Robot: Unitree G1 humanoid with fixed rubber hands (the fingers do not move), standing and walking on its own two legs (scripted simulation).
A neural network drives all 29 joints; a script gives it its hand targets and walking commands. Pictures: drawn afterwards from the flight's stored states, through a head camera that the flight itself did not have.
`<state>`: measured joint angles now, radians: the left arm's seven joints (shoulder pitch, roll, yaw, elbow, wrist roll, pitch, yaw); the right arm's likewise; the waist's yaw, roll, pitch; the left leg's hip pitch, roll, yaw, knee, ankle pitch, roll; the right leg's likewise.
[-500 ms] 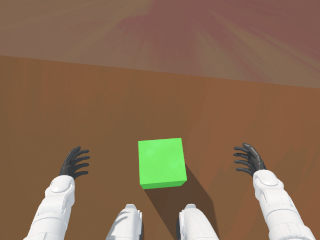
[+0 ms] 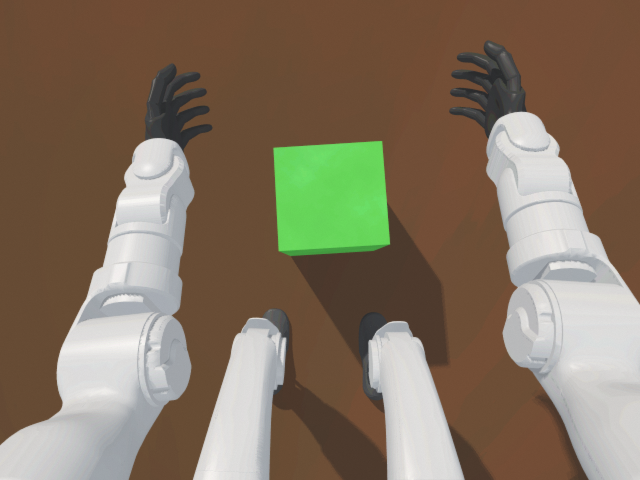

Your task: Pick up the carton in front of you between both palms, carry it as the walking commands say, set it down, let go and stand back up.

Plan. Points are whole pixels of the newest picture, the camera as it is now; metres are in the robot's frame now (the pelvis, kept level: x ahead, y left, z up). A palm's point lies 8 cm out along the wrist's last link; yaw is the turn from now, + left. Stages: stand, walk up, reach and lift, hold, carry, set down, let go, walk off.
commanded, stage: reach and lift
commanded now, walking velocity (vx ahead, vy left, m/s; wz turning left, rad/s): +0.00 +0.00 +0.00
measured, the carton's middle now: (330, 206) +0.48 +0.00 -0.51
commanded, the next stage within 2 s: none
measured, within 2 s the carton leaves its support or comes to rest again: leaves its support in 1.66 s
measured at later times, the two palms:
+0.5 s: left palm (218, 192) +0.47 +0.20 -0.33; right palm (439, 183) +0.49 -0.19 -0.33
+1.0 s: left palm (237, 198) +0.48 +0.19 -0.44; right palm (416, 190) +0.51 -0.18 -0.45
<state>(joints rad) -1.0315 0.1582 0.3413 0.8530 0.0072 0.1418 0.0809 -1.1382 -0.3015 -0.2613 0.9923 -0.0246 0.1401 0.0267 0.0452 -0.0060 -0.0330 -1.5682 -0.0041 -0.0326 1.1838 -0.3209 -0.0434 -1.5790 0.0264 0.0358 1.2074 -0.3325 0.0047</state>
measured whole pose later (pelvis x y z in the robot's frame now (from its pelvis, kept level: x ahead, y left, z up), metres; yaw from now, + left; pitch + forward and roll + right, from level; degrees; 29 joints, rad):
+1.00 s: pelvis -0.02 +0.00 -0.26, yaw +2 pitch +39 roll +2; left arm -1.29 0.30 0.04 1.08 -0.32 -0.01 0.16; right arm -1.34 -0.41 0.00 1.13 0.24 -0.02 -0.09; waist 0.03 0.04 0.30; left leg -2.30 -0.05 -0.03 2.16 -0.54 -0.07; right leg -2.30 0.02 0.04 2.20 -0.57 0.02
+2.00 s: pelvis -0.03 +0.01 -0.21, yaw +0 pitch +38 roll +2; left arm -1.02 0.02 0.43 0.77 0.03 0.24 0.14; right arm -1.12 -0.15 -0.25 0.91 -0.03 0.26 -0.09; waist 0.01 0.02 -0.04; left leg -2.14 -0.11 -0.07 2.01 -0.54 -0.09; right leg -2.16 0.11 0.08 2.03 -0.54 0.06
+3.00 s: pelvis +0.06 +0.01 +0.06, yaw -2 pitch +22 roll +0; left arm -0.42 -0.13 0.33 0.61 0.15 0.26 0.07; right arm -0.44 0.08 -0.29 0.65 -0.16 0.28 -0.06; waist 0.01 0.01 -0.22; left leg -1.00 -0.09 -0.14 1.04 -0.43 -0.03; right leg -1.01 0.09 0.13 1.04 -0.43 0.03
